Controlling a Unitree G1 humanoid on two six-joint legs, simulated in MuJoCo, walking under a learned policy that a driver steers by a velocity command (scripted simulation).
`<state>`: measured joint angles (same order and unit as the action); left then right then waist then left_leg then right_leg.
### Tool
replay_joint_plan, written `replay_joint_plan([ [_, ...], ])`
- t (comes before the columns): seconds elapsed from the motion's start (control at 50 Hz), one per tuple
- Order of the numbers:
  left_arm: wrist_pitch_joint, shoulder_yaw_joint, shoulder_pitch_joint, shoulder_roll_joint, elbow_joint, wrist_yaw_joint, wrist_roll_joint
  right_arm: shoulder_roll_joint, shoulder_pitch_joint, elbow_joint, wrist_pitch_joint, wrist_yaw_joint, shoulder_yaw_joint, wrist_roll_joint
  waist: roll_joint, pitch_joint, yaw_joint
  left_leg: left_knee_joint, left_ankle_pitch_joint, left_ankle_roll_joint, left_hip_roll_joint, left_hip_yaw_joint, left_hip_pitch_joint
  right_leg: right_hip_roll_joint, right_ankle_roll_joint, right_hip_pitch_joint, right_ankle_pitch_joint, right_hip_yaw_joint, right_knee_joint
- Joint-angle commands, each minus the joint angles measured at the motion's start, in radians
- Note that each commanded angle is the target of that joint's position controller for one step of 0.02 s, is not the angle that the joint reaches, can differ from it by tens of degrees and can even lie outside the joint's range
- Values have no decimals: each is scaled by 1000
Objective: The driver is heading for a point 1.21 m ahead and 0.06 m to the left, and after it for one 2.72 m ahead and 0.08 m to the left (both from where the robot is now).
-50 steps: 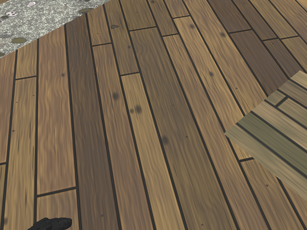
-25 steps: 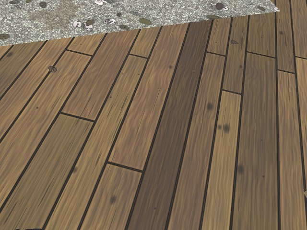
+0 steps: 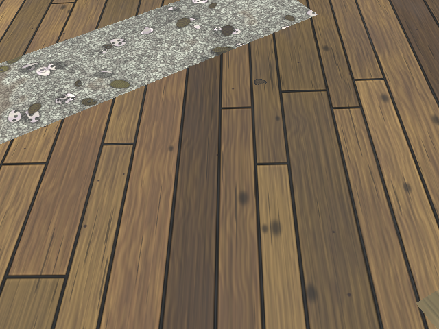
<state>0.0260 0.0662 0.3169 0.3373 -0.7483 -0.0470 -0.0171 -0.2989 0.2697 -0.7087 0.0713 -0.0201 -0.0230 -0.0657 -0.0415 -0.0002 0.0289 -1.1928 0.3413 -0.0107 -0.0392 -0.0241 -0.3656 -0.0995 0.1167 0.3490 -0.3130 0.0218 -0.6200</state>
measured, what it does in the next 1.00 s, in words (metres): walks ahead, turning left: left foot, then right foot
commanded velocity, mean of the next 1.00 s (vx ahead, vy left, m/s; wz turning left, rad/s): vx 0.98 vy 0.00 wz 0.26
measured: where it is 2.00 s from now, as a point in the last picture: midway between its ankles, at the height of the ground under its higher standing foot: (220, 92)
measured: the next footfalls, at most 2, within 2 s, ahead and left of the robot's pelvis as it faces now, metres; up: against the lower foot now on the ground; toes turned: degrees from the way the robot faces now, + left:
left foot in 0.34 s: +0.54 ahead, +0.01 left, +0.00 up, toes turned -12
right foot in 0.74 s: +0.89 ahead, -0.26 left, +0.00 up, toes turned +7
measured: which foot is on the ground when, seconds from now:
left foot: up 0.00-0.32, down 0.34-0.74, up 0.76-1.00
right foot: down 0.00-0.32, up 0.34-0.72, down 0.74-1.00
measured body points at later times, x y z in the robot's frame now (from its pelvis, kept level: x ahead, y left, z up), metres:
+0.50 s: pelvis +0.47 -0.04 +0.01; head +0.49 -0.06 +0.46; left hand +0.67 +0.19 -0.09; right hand +0.42 -0.34 -0.13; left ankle +0.50 +0.02 -0.72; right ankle +0.36 -0.14 -0.62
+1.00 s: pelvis +0.94 -0.12 +0.01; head +0.96 -0.11 +0.46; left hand +0.82 +0.17 -0.11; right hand +1.22 -0.32 -0.06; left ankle +1.00 +0.00 -0.64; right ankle +0.85 -0.26 -0.72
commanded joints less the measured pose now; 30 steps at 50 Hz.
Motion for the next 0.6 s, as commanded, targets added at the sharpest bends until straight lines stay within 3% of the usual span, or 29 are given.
replay_joint_plan([
  [0.02, 17, 38, 106, 156, 29, 29, 10, -106, -104, 123, 26, -9, -8, -16, 51, -18, 4, -3, -109, 17, -67, -48, -423, 245, 145, -326, -149, -526, 416],
  [0.08, 38, 29, 129, 136, 17, 30, 19, -93, -164, 134, -19, -21, 5, -15, 55, -93, -5, 106, -122, 55, -60, 14, -412, 170, 157, -220, 36, -423, 468],
  [0.12, 43, 32, 159, 143, -1, 34, 20, -83, -269, 171, -21, -25, 15, -2, 53, -127, 17, 234, -189, 71, -32, 53, -421, 147, 157, -202, 259, -398, 477],
  [0.16, 41, 35, 180, 144, -21, 38, 23, -62, -349, 192, -13, -29, 28, 8, 72, -123, 44, 389, -280, 74, 4, 72, -368, 119, 141, -205, 445, -370, 454],
  [0.2, 52, 21, 218, 114, -62, 45, 33, -37, -382, 193, -3, -36, 41, 16, 93, -104, 73, 543, -422, 35, 24, 124, -275, 137, 109, -253, 660, -322, 499],
  [0.24, 71, 17, 200, 129, -84, 47, 35, -49, -380, 180, 3, -28, 37, 29, 101, -82, 67, 645, -505, -23, 48, 147, -140, 161, 61, -311, 865, -270, 513],
  [0.28, 80, 30, 178, 192, -93, 54, 12, -111, -248, 135, 1, -12, 12, 33, 156, 16, -12, 650, -389, -63, 109, 144, 4, 204, 21, -443, 1225, -233, 365],
  [0.3, 74, 37, 152, 212, -96, 58, -16, -158, -83, 83, -1, 3, -9, 47, 177, 100, -98, 622, -302, -82, 137, 137, 133, 222, 11, -478, 1363, -215, 201],
  [0.32, 59, 41, 93, 209, -93, 63, -37, -193, 153, 9, -7, 22, -29, 57, 164, 184, -224, 638, -254, -97, 140, 160, 329, 212, 5, -433, 1391, -163, -63],
  [0.34, 55, 31, 42, 171, -89, 72, -49, -233, 372, -53, -15, 43, -54, 55, 108, 249, -325, 575, -84, -142, 39, 53, 556, 169, 0, -259, 1189, -130, -428],
  [0.36, 64, -4, 116, 25, -34, 49, -7, -334, 393, -75, -14, 44, -86, 26, -282, 300, -213, 654, 151, -335, -205, -525, 786, -53, -78, 172, 229, -98, -943],
  [0.38, 90, -20, 115, 47, -19, 38, -13, -248, 258, -67, -21, 18, -75, 46, -267, 303, -146, 890, 196, -377, -248, -926, 764, -61, -57, 340, -68, -149, -971],
  [0.4, 94, -26, 30, 72, -5, 38, -15, -196, 146, -48, -13, 7, -72, 46, -105, 161, -114, 902, 190, -378, -235, -814, 638, 28, -49, 393, 19, -184, -935],
  [0.42, 98, -34, -62, 87, 14, 34, -33, -136, 147, -68, -9, 0, -63, 51, 53, 102, -113, 910, 124, -352, -200, -708, 511, 65, -50, 361, 36, -177, -860],
  [0.44, 94, -40, -121, 73, 41, 31, -47, -101, 157, -93, -6, 5, -53, 49, 97, 24, -88, 927, 60, -319, -153, -616, 381, 95, -56, 337, 28, -165, -771],
  [0.46, 82, -49, -148, 55, 73, 28, -64, -78, 165, -124, -2, 12, -41, 50, 88, -28, -47, 947, 3, -300, -104, -548, 266, 110, -75, 303, 8, -155, -704],
  [0.48, 67, -59, -148, 35, 88, 25, -73, -97, 171, -140, 5, 16, -43, 52, 41, -59, -18, 957, -41, -308, -83, -517, 204, 126, -91, 299, -27, -149, -647],
  [0.52, 51, -75, -189, 27, 126, 20, -74, -132, 167, -141, 19, 17, -52, 55, 19, -96, 7, 1005, -57, -318, -68, -472, 95, 169, -123, 295, -63, -127, -484],
  [0.56, 56, -94, -319, 20, 185, 5, -49, -150, 129, -118, 22, 19, -64, 53, 12, -138, -9, 1085, -82, -292, -24, -397, -74, 173, -151, 162, 91, -68, -226],
  [0.6, 57, -105, -378, -6, 204, -4, -20, -167, 124, -114, 28, 5, -77, 62, -9, -121, -45, 1132, -162, -240, 1, -356, -167, 141, -158, -55, 314, -21, -64],
])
